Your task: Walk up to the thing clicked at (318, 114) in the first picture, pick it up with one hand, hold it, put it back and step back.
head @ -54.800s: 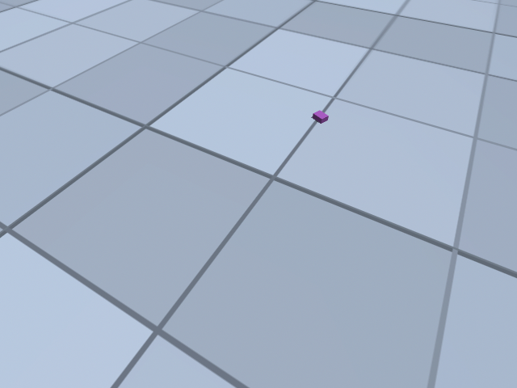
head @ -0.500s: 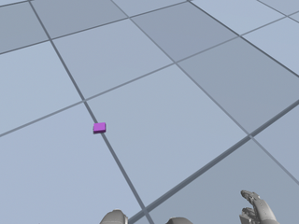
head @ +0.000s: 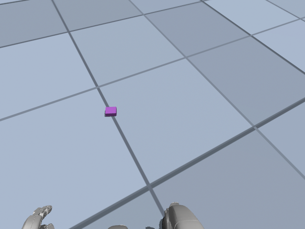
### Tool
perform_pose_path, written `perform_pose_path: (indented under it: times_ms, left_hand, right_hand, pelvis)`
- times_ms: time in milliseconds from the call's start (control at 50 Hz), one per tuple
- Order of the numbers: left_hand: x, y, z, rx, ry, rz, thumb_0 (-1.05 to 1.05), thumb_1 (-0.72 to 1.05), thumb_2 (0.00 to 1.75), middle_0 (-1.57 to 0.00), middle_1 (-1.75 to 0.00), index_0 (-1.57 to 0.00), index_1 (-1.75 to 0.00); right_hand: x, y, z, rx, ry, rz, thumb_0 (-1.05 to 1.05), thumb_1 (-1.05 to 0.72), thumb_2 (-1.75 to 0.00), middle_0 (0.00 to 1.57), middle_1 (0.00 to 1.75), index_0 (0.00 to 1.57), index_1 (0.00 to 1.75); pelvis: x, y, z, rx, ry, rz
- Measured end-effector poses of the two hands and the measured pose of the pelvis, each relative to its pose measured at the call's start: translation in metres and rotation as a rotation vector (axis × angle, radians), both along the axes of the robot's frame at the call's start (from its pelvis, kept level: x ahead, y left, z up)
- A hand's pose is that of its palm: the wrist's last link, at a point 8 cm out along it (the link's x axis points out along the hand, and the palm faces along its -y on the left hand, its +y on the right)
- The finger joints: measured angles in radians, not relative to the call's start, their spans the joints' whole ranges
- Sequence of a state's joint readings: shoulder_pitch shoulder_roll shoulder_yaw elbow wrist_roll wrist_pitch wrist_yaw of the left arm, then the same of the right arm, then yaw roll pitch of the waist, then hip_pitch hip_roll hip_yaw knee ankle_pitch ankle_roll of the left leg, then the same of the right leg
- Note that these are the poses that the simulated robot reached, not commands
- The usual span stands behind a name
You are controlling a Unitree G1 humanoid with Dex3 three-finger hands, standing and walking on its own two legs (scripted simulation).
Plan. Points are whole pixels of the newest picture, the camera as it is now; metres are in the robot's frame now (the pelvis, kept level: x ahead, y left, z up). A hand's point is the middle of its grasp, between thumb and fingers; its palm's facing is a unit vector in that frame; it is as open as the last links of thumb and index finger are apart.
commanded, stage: step back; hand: left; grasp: from above
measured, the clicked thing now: (111, 111) +0.98 +0.27 -0.74
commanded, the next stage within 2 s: stand in 1.28 s
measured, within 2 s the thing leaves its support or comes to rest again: neither
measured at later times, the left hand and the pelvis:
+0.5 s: hand out of the picture -0.06 +0.25 -0.13, palm faces -0.03 -0.91 -0.42, open 7.4 cm; pelvis -0.11 -0.02 +0.01, yaw -2 degrees
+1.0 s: hand out of the picture +0.02 +0.22 -0.12, palm faces +0.00 -0.93 -0.38, open 7.4 cm; pelvis -0.08 -0.03 +0.01, yaw +0 degrees
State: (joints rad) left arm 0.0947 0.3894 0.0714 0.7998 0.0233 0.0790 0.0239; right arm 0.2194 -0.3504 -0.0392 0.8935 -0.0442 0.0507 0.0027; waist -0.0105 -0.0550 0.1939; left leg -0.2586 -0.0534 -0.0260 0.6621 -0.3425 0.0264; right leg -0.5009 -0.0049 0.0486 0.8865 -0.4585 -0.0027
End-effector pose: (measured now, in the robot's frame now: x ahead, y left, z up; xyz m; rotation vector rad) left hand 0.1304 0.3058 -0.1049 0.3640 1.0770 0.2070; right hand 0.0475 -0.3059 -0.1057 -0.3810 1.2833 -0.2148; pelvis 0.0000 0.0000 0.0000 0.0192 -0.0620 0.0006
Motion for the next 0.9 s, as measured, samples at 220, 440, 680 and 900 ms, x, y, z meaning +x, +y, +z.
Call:
perform_pose_path:
  times_ms: [220,440,680,900]
  left_hand:
    - [-0.120,-0.008,-0.004,-0.007,0.134,0.001,0.01,0.90,0.89,-0.21,-0.30,-0.21,-0.30]
    - [-0.201,-0.020,0.016,0.035,0.180,0.041,0.01,0.90,0.89,-0.21,-0.30,-0.21,-0.30]
    - [-0.173,0.002,0.011,0.013,0.129,0.024,0.01,0.90,0.89,-0.21,-0.30,-0.21,-0.30]
    - [-0.123,-0.031,0.014,0.014,0.013,-0.003,0.01,0.90,0.89,-0.21,-0.29,-0.21,-0.30]
  right_hand:
    - [-0.012,-0.021,0.024,-0.027,-0.192,0.025,0.01,-0.90,-0.90,0.21,0.30,0.20,0.30]
    - [-0.081,-0.034,0.000,0.048,-0.141,-0.048,0.01,-0.90,-0.90,0.21,0.30,0.20,0.30]
    - [-0.124,-0.004,0.003,0.061,-0.052,-0.050,0.01,-0.90,-0.90,0.21,0.30,0.20,0.30]
    - [-0.104,-0.040,-0.005,0.028,-0.046,-0.076,0.01,-0.90,-0.90,0.21,0.30,0.20,0.30]
  pelvis:
    - [-0.069,-0.014,0.006,-0.020,0.038,-0.073]
    - [-0.104,-0.024,0.011,-0.010,0.025,-0.074]
    - [-0.108,-0.010,0.013,-0.005,0.029,-0.026]
    - [-0.090,-0.035,0.006,-0.033,0.013,-0.015]
